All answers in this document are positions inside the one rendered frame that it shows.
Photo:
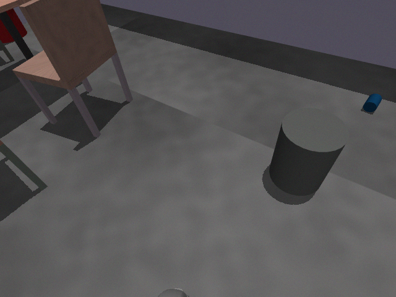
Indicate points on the table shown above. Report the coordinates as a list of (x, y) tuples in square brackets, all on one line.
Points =
[(6, 5)]

